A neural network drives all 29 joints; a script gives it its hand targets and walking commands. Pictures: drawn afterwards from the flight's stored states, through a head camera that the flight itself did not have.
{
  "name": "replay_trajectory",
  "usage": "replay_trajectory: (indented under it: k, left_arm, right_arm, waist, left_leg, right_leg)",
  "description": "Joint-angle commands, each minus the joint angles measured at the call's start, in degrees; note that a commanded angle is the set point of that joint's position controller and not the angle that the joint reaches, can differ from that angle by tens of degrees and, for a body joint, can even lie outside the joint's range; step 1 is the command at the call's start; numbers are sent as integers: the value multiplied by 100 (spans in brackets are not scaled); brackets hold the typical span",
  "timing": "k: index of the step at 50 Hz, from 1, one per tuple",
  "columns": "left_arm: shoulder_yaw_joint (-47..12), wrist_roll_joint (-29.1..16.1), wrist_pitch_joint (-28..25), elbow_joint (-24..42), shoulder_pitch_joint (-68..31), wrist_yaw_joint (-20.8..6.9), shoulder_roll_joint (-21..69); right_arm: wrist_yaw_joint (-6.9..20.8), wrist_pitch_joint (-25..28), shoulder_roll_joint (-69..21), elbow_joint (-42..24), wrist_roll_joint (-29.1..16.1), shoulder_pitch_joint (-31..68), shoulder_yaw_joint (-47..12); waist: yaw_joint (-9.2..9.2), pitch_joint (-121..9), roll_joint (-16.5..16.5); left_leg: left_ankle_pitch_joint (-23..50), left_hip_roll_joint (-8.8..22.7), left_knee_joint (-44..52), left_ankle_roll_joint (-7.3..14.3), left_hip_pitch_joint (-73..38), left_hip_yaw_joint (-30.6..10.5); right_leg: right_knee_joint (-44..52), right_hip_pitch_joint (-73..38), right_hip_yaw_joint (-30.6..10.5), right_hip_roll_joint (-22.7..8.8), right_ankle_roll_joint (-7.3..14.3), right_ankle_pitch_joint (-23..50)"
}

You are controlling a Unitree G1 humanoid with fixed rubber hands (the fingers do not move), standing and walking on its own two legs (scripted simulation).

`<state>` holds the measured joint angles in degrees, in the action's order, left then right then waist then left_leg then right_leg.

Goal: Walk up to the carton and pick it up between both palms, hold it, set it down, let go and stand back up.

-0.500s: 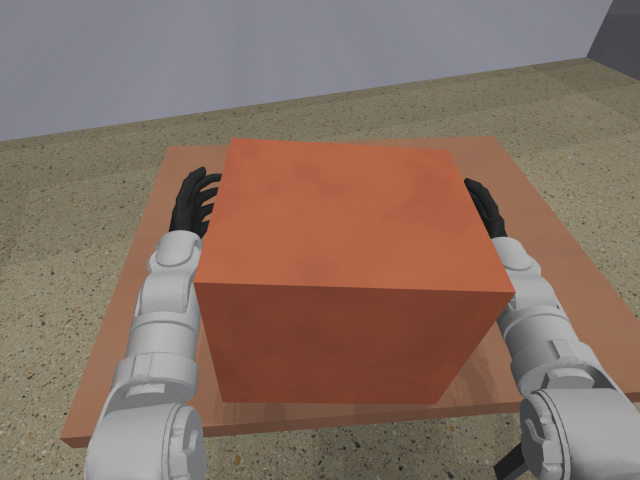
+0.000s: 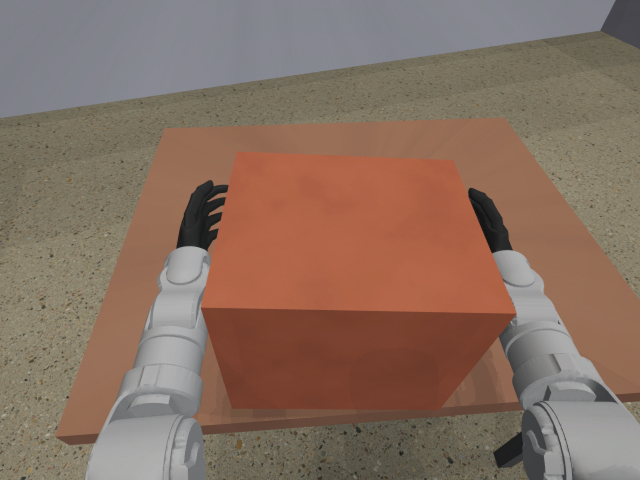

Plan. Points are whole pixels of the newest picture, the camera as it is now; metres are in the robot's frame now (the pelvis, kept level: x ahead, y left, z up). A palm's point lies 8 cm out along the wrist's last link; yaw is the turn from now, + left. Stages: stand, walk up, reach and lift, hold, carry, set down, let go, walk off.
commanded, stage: set down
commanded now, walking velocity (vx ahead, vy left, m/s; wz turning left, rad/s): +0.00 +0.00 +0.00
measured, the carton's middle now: (341, 285) +0.37 -0.01 +0.04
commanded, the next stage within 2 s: none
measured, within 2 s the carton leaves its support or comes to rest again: rests again in 0.80 s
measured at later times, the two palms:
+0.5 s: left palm (201, 261) +0.38 +0.18 +0.08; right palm (492, 262) +0.38 -0.20 +0.07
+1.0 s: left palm (201, 265) +0.39 +0.18 +0.06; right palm (489, 263) +0.38 -0.20 +0.07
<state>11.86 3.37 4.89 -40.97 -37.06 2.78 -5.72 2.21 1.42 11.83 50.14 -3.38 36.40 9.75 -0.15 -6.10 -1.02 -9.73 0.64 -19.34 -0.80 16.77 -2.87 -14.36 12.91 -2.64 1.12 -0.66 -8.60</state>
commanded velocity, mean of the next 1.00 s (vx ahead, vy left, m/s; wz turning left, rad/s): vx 0.00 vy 0.00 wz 0.00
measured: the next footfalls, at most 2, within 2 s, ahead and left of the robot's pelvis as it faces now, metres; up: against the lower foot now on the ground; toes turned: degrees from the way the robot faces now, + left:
none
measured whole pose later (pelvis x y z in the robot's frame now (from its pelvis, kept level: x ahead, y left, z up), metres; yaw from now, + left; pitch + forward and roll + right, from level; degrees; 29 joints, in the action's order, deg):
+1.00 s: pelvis -0.02 +0.00 +0.00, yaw -1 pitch +10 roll -1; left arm 15.3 6.2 -12.3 -60.7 -43.0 2.2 -6.4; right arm 5.3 13.6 9.9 62.4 8.2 41.1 21.7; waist -1.5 -6.2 -2.1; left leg -8.1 1.3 -19.8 -0.9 22.0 -0.7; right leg -16.5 19.4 -2.2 1.0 -0.6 -7.4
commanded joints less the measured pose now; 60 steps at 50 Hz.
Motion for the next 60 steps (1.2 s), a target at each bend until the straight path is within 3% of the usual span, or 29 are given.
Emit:
replay_trajectory:
  k: [1, 4, 6, 7, 10, 12, 14, 16, 18, 22, 23, 24, 27, 28, 29, 30, 31, 32, 34, 40, 41, 45, 47, 49, 50, 52, 56, 59, 60]
  left_arm:
    - [-2161, -168, -302, 889, -3611, -541, 3640]
    - [-2092, -185, -387, 865, -3532, -542, 3648]
    - [-2246, -190, -415, 880, -3559, -508, 3739]
    - [-2343, -263, -435, 872, -3761, -493, 3699]
    - [-2298, -255, -680, 927, -3807, -482, 3732]
    - [-2248, -249, -738, 553, -3730, -505, 3733]
    - [-2090, -210, -817, 390, -3723, -523, 3627]
    - [-1912, -84, -913, 174, -3840, -561, 3603]
    - [-1841, -150, -989, 76, -3931, -613, 3557]
    - [-1552, -64, -1301, -174, -4143, -584, 3477]
    - [-1534, -34, -1310, -260, -4101, -581, 3475]
    - [-1577, -56, -1376, -356, -4259, -597, 3500]
    - [-1334, 38, -1460, -642, -4013, -611, 3277]
    - [-1354, -6, -1480, -655, -4199, -612, 3283]
    - [-1284, 60, -1549, -746, -4097, -598, 3385]
    - [-1265, 53, -1560, -824, -4154, -606, 3321]
    - [-1222, -4, -1624, -921, -4194, -621, 3309]
    - [-1186, 83, -1611, -966, -4359, -622, 3255]
    - [-1130, 82, -1678, -1018, -4328, -616, 3253]
    - [-1069, 216, -1783, -1233, -4158, -556, 3105]
    - [-1018, 221, -1807, -1248, -4147, -549, 3090]
    - [-1012, 352, -1754, -1372, -3987, -540, 3072]
    - [-773, 496, -1692, -1523, -3698, -561, 2994]
    - [-880, 489, -1729, -1265, -3778, -518, 3109]
    - [-922, 511, -1727, -1293, -3639, -507, 3087]
    - [-715, 610, -1720, -1478, -3390, -544, 2891]
    - [-523, 744, -1700, -1584, -3296, -634, 2780]
    - [-566, 717, -1660, -1383, -3351, -642, 2928]
    - [-539, 761, -1655, -1363, -3262, -633, 2944]
  right_arm:
    - [624, 647, -3244, -1912, -65, 4385, -1659]
    - [660, 651, -3268, -1766, -96, 4300, -1647]
    - [647, 715, -3186, -1731, -77, 4287, -1633]
    - [659, 715, -3140, -1634, -9, 4268, -1451]
    - [643, 821, -3292, -1570, 57, 4262, -1560]
    - [642, 875, -3254, -1589, 152, 4298, -1475]
    - [681, 874, -3213, -1439, 236, 4229, -1351]
    - [683, 862, -3299, -1071, 355, 4124, -1334]
    - [697, 932, -3256, -1181, 446, 4288, -1215]
    - [743, 1117, -3478, -977, 533, 4415, -1220]
    - [748, 1129, -3461, -908, 533, 4342, -1172]
    - [750, 1130, -3472, -828, 620, 4319, -1057]
    - [772, 1196, -3422, -652, 665, 4237, -1031]
    - [782, 1217, -3336, -584, 758, 4330, -882]
    - [781, 1271, -3422, -725, 781, 4373, -1000]
    - [793, 1285, -3349, -565, 836, 4302, -838]
    - [795, 1273, -3402, -505, 896, 4233, -828]
    - [820, 1263, -3315, -222, 1012, 4174, -539]
    - [844, 1320, -3270, -144, 1096, 4220, -520]
    - [897, 1506, -3147, -41, 1224, 4115, -473]
    - [889, 1524, -3127, 102, 1249, 4056, -311]
    - [926, 1569, -2899, 411, 1310, 3862, -111]
    - [944, 1491, -2864, 683, 1476, 3477, 21]
    - [979, 1571, -2835, 680, 1411, 3620, -28]
    - [959, 1623, -2829, 639, 1505, 3509, 0]
    - [935, 1671, -2798, 581, 1474, 3497, -92]
    - [920, 1556, -2923, 504, 1628, 3339, 19]
    - [916, 1555, -2847, 747, 1779, 3148, 213]
    - [926, 1565, -2821, 683, 1796, 3090, 216]
  waist:
    - [-46, -3629, 172]
    - [-28, -3416, -20]
    - [17, -3628, 303]
    - [113, -3681, 280]
    - [106, -3916, 181]
    - [141, -3791, 87]
    - [86, -3679, 176]
    - [39, -3399, 104]
    - [91, -3461, -24]
    - [-196, -3621, -35]
    - [-193, -3506, -44]
    - [-57, -3675, -18]
    - [-239, -3377, -15]
    - [-126, -3469, 21]
    - [-250, -3544, -80]
    - [-129, -3367, -84]
    - [-128, -3392, -209]
    - [-69, -3273, 45]
    - [-127, -3055, -42]
    - [-260, -3403, 215]
    - [-167, -3362, 162]
    - [-114, -3103, 425]
    - [-127, -2550, 266]
    - [-212, -2938, 394]
    - [-160, -2997, 338]
    - [-301, -2752, 223]
    - [-221, -2399, 64]
    - [-114, -2258, 95]
    - [-160, -2296, 136]
  left_leg:
    - [3135, -177, -394, -402, -1880, 379]
    - [2981, -158, -287, -356, -1712, 368]
    - [3093, -124, -352, -451, -1912, 344]
    - [3240, -76, -389, -451, -2100, 294]
    - [3191, -116, -434, -448, -1977, 340]
    - [3126, -122, -402, -422, -1815, 347]
    - [2812, -92, -321, -392, -1769, 364]
    - [2566, -108, -205, -390, -1547, 382]
    - [2294, -101, -127, -327, -1479, 422]
    - [2187, -124, -155, -254, -1268, 537]
    - [2054, -131, -124, -231, -1154, 542]
    - [1948, -132, -92, -221, -1027, 522]
    - [1891, -109, -28, -226, -944, 596]
    - [1749, -89, -34, -228, -987, 588]
    - [1647, -93, -37, -207, -833, 623]
    - [1589, -76, 0, -185, -940, 633]
    - [1527, -88, -25, -172, -902, 617]
    - [1418, -74, 23, -221, -957, 618]
    - [1227, -34, 66, -194, -1045, 660]
    - [1714, -20, -149, -290, -1129, 689]
    - [1565, -15, -100, -267, -1095, 664]
    - [1664, 55, -128, -330, -1424, 685]
    - [1635, 73, -72, -299, -1453, 721]
    - [1820, 91, -74, -378, -1493, 720]
    - [2012, 81, -137, -380, -1531, 722]
    - [2017, 46, -160, -312, -1366, 763]
    - [1277, 6, 60, -189, -895, 838]
    - [1372, 51, 102, -206, -1052, 823]
    - [1467, 70, 96, -219, -1018, 819]
  right_leg:
    - [-297, -899, 516, 101, -60, 3248]
    - [-310, -1013, 539, 132, -81, 3284]
    - [-266, -707, 588, 118, -3, 3098]
    - [-228, -512, 586, 154, 40, 2812]
    - [-255, -608, 578, 129, 19, 3087]
    - [-296, -702, 565, 128, -11, 3120]
    - [-227, -691, 531, 62, 13, 2862]
    - [-247, -734, 560, 62, -15, 2829]
    - [-268, -897, 568, 52, -55, 2738]
    - [-298, -1003, 475, -30, -85, 2708]
    - [-320, -1032, 454, -21, -95, 2715]
    - [-358, -1013, 467, -28, -101, 2588]
    - [-344, -1023, 456, -58, -88, 2521]
    - [-325, -882, 509, -33, -72, 2326]
    - [-381, -983, 483, -33, -75, 2330]
    - [-308, -932, 527, -32, -102, 2161]
    - [-305, -925, 495, -45, -107, 2105]
    - [-249, -637, 540, -44, -63, 1712]
    - [-198, -574, 578, -39, -50, 1412]
    - [-262, -314, 620, -32, -6, 1598]
    - [-223, -301, 619, -43, -32, 1506]
    - [-141, 133, 759, 34, 16, 1199]
    - [-63, 126, 748, 25, 24, 1128]
    - [-89, 267, 803, 77, 26, 970]
    - [-121, 211, 816, 68, 26, 1204]
    - [-91, 28, 727, 36, -31, 1385]
    - [-156, -240, 707, -36, -100, 1198]
    - [-154, -162, 765, 19, -85, 1070]
    - [-121, -95, 740, 6, -86, 1091]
